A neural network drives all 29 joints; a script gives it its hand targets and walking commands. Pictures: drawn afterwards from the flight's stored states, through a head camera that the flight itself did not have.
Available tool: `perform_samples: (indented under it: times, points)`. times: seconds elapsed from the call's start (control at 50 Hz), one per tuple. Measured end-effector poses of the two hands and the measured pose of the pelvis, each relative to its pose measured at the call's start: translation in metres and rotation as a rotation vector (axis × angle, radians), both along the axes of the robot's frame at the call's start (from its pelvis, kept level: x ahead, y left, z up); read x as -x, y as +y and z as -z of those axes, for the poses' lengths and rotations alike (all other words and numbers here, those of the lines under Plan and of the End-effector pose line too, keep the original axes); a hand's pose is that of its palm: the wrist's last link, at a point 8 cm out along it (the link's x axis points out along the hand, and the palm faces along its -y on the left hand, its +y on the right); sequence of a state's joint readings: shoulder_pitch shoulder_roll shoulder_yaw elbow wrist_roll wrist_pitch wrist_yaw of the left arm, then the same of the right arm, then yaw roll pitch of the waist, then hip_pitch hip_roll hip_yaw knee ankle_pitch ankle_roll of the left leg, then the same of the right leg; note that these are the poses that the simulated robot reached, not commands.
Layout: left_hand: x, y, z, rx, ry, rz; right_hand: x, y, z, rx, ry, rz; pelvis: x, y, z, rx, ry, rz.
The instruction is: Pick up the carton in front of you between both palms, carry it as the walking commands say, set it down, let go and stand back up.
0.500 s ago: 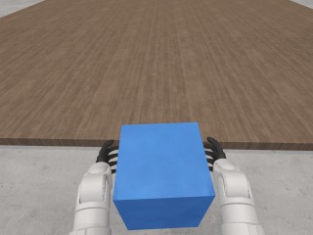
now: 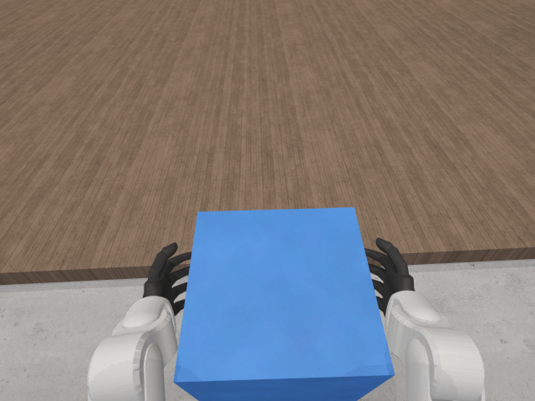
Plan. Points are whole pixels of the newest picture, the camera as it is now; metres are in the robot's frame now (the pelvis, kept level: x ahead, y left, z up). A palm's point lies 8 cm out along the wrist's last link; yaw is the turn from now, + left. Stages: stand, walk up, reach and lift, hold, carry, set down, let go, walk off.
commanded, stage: carry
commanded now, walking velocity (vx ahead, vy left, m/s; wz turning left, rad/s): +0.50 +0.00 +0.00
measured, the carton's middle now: (278, 316) +0.25 -0.01 +0.03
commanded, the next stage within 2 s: none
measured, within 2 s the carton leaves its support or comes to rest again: neither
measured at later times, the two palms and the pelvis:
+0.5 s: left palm (172, 130) +0.59 +0.17 +0.13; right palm (325, 119) +0.59 -0.13 +0.14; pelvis +0.31 +0.01 -0.02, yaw +1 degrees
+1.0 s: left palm (186, 58) +0.95 +0.19 +0.13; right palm (293, 52) +0.97 -0.11 +0.13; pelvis +0.60 +0.02 -0.01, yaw +2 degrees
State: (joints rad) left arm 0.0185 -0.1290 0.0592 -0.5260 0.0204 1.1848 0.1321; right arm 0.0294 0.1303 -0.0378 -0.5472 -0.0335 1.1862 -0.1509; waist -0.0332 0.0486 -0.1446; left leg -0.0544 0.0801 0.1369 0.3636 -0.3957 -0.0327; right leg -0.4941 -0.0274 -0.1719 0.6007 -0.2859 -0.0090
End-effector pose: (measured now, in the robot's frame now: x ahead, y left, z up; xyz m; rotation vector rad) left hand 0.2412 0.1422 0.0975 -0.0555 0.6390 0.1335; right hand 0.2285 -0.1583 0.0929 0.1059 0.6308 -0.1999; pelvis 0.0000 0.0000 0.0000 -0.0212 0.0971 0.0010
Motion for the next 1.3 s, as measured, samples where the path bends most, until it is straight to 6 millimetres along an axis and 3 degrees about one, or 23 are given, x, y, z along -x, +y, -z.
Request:
perform_samples:
  times: [0.06, 0.14, 0.22, 0.3, 0.42, 0.52, 0.6, 0.78, 0.88, 0.96, 1.02, 1.12, 1.3]
  points:
    - [-0.034, -0.01, 0.006, 0.002, -0.034, -0.013, -0.04, -0.01, 0.005, -0.011, -0.036, -0.016, -0.039, -0.014, 0.014, 0.007, -0.023, -0.031]
    - [-0.065, -0.007, 0.009, 0.014, 0.017, -0.084, -0.092, -0.007, 0.002, -0.009, 0.016, -0.077, -0.08, -0.025, 0.006, -0.008, -0.019, -0.059]
    - [-0.1, 0.001, -0.01, 0.019, -0.005, -0.144, -0.145, 0.003, -0.017, -0.013, -0.005, -0.139, -0.123, -0.029, -0.008, -0.029, -0.011, -0.057]
    - [-0.152, 0.006, -0.035, 0.011, -0.083, -0.153, -0.197, 0.008, -0.037, -0.017, -0.085, -0.15, -0.171, -0.025, -0.013, -0.044, -0.008, -0.049]
    - [-0.257, 0.017, -0.047, 0.021, -0.161, -0.107, -0.288, 0.017, -0.048, -0.012, -0.161, -0.102, -0.253, -0.007, 0.0, -0.033, -0.027, -0.031]
    - [-0.367, 0.031, -0.031, 0.021, -0.176, -0.038, -0.382, 0.03, -0.04, 0.039, -0.176, -0.061, -0.327, 0.015, 0.027, -0.032, -0.057, -0.005]
    - [-0.442, 0.031, -0.02, 0.043, -0.081, 0.009, -0.44, 0.031, -0.03, 0.04, -0.079, -0.003, -0.366, 0.028, 0.019, -0.021, -0.047, 0.003]
    - [-0.58, 0.036, -0.036, 0.088, -0.082, -0.029, -0.577, 0.036, -0.049, 0.002, -0.08, 0.031, -0.464, 0.04, -0.007, 0.006, -0.01, 0.0]
    - [-0.649, 0.042, -0.044, 0.072, -0.123, -0.062, -0.659, 0.041, -0.055, -0.008, -0.118, -0.011, -0.527, 0.032, -0.002, 0.0, -0.006, -0.014]
    - [-0.694, 0.044, -0.04, 0.051, -0.129, -0.101, -0.718, 0.044, -0.044, -0.034, -0.123, -0.057, -0.582, 0.023, 0.011, -0.012, -0.02, -0.031]
    - [-0.717, 0.048, -0.029, 0.032, -0.08, -0.133, -0.75, 0.048, -0.028, -0.052, -0.074, -0.082, -0.606, 0.021, 0.009, -0.012, -0.016, -0.029]
    - [-0.744, 0.055, -0.018, 0.067, -0.045, -0.172, -0.78, 0.055, -0.018, -0.081, -0.039, -0.066, -0.638, 0.021, -0.002, -0.033, 0.003, -0.027]
    - [-0.801, 0.058, -0.035, 0.08, -0.135, -0.086, -0.818, 0.058, -0.042, -0.023, -0.133, -0.028, -0.696, 0.041, 0.0, -0.037, -0.006, -0.013]
